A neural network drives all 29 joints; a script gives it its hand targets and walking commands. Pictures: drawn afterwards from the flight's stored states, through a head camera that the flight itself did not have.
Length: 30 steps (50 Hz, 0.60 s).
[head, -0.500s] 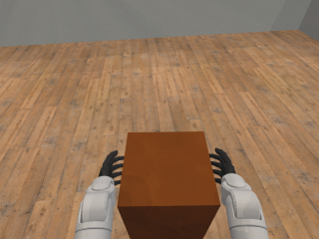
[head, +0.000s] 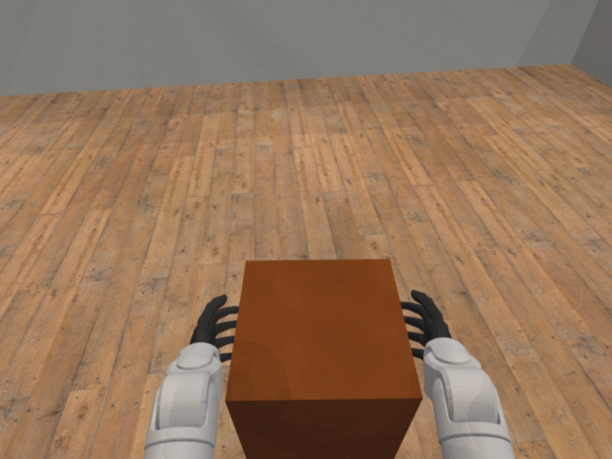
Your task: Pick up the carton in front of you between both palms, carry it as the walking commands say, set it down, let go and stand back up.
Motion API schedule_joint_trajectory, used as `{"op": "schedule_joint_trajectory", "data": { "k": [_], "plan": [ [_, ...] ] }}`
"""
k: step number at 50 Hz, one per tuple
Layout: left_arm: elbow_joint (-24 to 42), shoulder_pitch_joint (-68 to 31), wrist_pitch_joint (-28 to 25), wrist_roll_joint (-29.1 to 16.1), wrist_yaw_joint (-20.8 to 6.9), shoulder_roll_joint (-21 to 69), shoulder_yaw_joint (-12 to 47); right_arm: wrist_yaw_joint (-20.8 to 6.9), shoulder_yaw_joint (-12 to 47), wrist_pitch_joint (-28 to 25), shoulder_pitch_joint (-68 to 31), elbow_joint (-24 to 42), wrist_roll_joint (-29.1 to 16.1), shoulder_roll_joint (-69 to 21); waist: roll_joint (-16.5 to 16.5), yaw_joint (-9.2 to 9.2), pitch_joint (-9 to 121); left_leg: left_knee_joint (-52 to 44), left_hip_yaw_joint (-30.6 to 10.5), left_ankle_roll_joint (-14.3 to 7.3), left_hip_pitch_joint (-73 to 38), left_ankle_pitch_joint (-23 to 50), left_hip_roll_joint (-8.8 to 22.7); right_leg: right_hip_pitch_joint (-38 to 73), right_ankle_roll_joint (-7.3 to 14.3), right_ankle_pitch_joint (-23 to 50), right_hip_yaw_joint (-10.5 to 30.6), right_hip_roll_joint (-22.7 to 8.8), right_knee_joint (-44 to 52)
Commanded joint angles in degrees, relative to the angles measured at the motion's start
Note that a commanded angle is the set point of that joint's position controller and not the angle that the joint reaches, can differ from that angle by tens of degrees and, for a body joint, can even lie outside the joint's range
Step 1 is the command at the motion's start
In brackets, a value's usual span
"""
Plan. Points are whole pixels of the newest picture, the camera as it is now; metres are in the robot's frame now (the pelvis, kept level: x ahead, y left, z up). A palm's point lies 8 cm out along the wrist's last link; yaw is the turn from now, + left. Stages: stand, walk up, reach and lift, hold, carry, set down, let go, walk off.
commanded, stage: hold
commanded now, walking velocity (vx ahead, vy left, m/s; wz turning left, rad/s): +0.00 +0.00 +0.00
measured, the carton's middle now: (319, 366) +0.30 +0.00 -0.05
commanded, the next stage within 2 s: set down in 0.72 s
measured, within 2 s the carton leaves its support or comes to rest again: neither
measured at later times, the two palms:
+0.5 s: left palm (187, 389) +0.23 +0.16 +0.04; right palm (432, 366) +0.25 -0.14 +0.04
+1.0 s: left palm (210, 364) +0.26 +0.14 +0.04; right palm (437, 331) +0.30 -0.16 +0.03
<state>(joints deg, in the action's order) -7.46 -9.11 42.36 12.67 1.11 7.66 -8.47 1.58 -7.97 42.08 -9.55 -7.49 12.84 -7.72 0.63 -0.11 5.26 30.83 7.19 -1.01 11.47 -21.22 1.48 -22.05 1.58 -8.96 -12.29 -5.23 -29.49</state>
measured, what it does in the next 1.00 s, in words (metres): shifts its weight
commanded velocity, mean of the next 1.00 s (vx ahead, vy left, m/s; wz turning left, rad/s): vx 0.00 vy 0.00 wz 0.00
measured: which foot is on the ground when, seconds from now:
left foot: down 0.00-1.00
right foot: down 0.00-1.00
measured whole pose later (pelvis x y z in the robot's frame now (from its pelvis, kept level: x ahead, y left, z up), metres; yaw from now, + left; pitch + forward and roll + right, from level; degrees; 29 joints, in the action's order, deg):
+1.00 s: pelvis -0.02 -0.06 +0.00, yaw +8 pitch -7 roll +0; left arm -28.9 -22.9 32.1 21.5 -3.7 10.2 -23.8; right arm 1.1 -20.4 36.3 -22.5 -24.1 18.8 -11.0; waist 3.6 0.2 -2.1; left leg 30.1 -6.9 -2.4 5.0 -19.0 0.4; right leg -11.3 2.7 -8.9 -2.6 3.1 -26.5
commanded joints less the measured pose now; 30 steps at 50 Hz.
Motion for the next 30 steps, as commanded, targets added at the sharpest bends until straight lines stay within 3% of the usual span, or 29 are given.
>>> {"op": "schedule_joint_trajectory", "data": {
  "k": [1,2,4,6,7,9,10,14,17,19,22,26,30],
  "plan": [
    [4.49,-21.57,-3.22,-14.37,-12.74,51.42,31.33,-12.24,31.65,-1.94,-18.56,6.28,-14.15,-50.97,5.54,1.06,5.84,-10.7,-14.73,-0.78,7.54,28.88,-4.45,31.29,1.01,21.87,15.5,9.84,2.87],
    [6.05,-22.2,-4.77,-13.52,-11.96,48.05,29.79,-11.82,32.34,-2.54,-18.35,8.65,-14.53,-50.14,4.5,0.1,8.56,-9.7,-14.63,-0.67,8.42,31.94,-3.7,34.01,0.91,25.48,17.92,8.89,3.08],
    [4.57,-21.21,-5.59,-12.3,-11.28,47.25,28.31,-11.24,30.99,-3.08,-18.27,6.23,-13.13,-49.01,2.65,0.1,6.68,-10.89,-15.35,-0.6,7.56,31.09,-3.98,35.61,0.6,26.09,17.92,8.85,3.88],
    [3.91,-19.69,-6.22,-10.12,-10.87,45.4,26.34,-11.12,30.5,-3.66,-18.57,7.23,-12.45,-47.45,1.29,-0.93,5.76,-11.92,-14.62,-0.81,4.86,24.45,-4.89,34.35,-0.44,22.19,17.27,8.81,4.53],
    [4.61,-20.77,-6.64,-10.15,-10.8,46.03,26.98,-11.25,32.33,-3.87,-20.09,8.82,-13.16,-47.9,0.3,-1.39,6.44,-11.86,-14.46,-0.74,3.64,25.3,-5.13,34.15,-1.07,22.86,17.07,9.15,4.57],
    [3.53,-20.22,-6.75,-10.64,-10.7,47.04,28.48,-11.44,34.5,-3.9,-21.4,9.71,-14.21,-48.26,1.66,-1.76,8.69,-12.68,-14.43,-0.94,0.48,25.21,-5.18,33.61,-1.83,21.9,16.95,9.87,4.98],
    [3.87,-20.15,-6.7,-11.26,-10.75,47.73,28.84,-11.47,35.69,-3.88,-22.21,10.4,-14.77,-48.5,0.02,-2.06,9.52,-12.54,-14.08,-0.74,0.07,26.03,-5.16,33.78,-1.75,21.4,16.68,10.21,5.34],
    [5.13,-23.98,-6.75,-13.48,-11.62,46.7,30.78,-10.29,31.48,-3.83,-18.1,7.35,-11.51,-47.44,-1.32,1.68,7.54,-13.09,-14.88,-0.42,2.66,21.56,-3.97,34.9,-0.33,15.01,16.12,10.68,5.96],
    [4.57,-26.83,-7.21,-13.57,-12.39,45.93,31.54,-10.03,28.74,-4.17,-17.03,4.28,-10.03,-47.07,0.87,3.05,3.79,-14.27,-14.79,-0.64,6.35,13.96,-3.43,34.33,0.06,10.51,15.69,10.37,5.29],
    [2.68,-27.81,-7.5,-12.55,-12.42,45.74,30.01,-10.42,27.9,-4.41,-19.23,3.06,-9.93,-47.36,2.39,2.53,0.9,-15.89,-14.81,-1.3,11.08,7.3,-2.97,35.41,-0.03,7.07,15.46,10.1,4.52],
    [-0.4,-27.42,-8.04,-10.66,-12.02,46.96,27.28,-11.59,28.7,-4.7,-24.02,2.71,-11.19,-48.71,4.47,0.34,-0.61,-17.99,-14.84,-2.79,16.11,0.85,-2.23,38.37,-0.79,4.17,15.31,9.91,3.33],
    [-2.65,-28.26,-8.29,-9.89,-12.14,50.46,26.22,-13.5,31.54,-4.48,-28.49,2.44,-13.31,-51.82,2.87,-2.18,0.06,-17.55,-14.13,-3.6,15.97,-0.98,-2.67,37.27,-2.05,1.48,15.73,9.94,3.96],
    [-3.57,-31.96,-8.5,-11.32,-13.52,52.57,26.94,-14.32,31.62,-3.78,-28.82,-0.07,-13.06,-54.26,-0.08,-0.98,1.9,-17.14,-14.51,-4.15,16.79,-4.42,-2.37,38.47,-2.24,-2.88,16.62,9.83,4.66]
  ]
}}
